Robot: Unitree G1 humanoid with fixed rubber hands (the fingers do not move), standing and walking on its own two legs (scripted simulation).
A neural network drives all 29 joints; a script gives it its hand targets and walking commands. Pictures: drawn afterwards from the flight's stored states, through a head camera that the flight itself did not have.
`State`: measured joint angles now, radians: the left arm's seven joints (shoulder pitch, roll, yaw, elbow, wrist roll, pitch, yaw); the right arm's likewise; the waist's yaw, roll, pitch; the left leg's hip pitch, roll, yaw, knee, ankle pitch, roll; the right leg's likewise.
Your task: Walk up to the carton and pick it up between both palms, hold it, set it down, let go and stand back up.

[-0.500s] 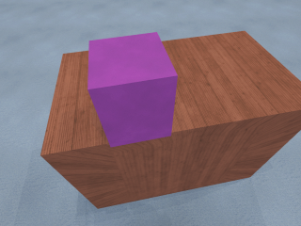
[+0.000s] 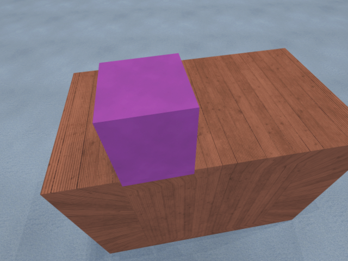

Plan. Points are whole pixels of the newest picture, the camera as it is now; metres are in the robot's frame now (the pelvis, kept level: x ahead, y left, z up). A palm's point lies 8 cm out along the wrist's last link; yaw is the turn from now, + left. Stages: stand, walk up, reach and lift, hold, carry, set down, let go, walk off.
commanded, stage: walk up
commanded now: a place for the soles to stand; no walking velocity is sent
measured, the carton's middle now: (149, 121) +0.45 +0.07 +0.08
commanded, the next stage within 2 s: reach and lift in 0.76 s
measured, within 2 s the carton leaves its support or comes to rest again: neither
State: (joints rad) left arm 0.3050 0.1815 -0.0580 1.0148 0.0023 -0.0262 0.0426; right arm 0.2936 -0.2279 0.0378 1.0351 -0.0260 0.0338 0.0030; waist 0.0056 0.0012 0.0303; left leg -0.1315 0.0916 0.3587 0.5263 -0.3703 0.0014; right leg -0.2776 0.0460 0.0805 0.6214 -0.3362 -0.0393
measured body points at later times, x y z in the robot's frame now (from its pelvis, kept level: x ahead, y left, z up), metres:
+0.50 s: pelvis +0.01 +0.00 +0.00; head +0.02 -0.01 +0.45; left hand +0.03 +0.23 -0.16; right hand +0.00 -0.24 -0.16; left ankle -0.05 +0.09 -0.73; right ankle -0.01 -0.10 -0.73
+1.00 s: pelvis -0.07 -0.01 -0.06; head +0.00 +0.01 +0.38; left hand +0.12 +0.26 -0.16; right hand +0.15 -0.25 -0.17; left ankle -0.05 +0.10 -0.73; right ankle -0.01 -0.09 -0.73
